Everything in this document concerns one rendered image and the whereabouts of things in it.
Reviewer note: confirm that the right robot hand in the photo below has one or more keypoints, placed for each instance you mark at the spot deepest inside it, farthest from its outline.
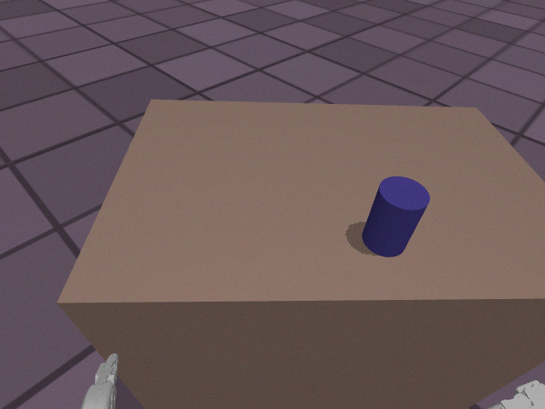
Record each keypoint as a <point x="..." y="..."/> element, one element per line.
<point x="530" y="395"/>

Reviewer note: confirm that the left robot hand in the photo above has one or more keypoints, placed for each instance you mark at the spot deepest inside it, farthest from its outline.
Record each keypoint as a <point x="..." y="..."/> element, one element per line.
<point x="103" y="393"/>

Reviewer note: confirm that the can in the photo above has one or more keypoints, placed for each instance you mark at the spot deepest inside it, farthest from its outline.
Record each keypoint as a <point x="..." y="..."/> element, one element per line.
<point x="398" y="207"/>

